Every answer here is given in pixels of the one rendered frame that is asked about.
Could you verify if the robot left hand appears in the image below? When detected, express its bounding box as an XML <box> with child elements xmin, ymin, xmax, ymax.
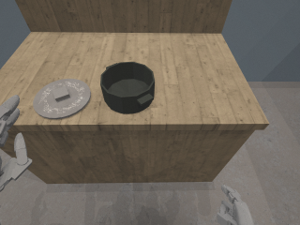
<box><xmin>0</xmin><ymin>95</ymin><xmax>33</xmax><ymax>192</ymax></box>

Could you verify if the lid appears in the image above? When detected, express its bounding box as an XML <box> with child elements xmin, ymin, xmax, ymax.
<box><xmin>33</xmin><ymin>79</ymin><xmax>91</xmax><ymax>120</ymax></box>

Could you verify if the knob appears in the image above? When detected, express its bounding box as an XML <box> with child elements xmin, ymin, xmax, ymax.
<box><xmin>52</xmin><ymin>86</ymin><xmax>70</xmax><ymax>102</ymax></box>

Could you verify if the table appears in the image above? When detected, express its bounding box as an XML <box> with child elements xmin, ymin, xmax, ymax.
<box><xmin>0</xmin><ymin>0</ymin><xmax>269</xmax><ymax>184</ymax></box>

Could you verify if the pot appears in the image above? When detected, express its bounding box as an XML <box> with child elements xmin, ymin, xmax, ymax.
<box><xmin>100</xmin><ymin>61</ymin><xmax>155</xmax><ymax>114</ymax></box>

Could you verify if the robot right hand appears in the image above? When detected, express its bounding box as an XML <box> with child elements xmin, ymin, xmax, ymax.
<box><xmin>217</xmin><ymin>184</ymin><xmax>254</xmax><ymax>225</ymax></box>

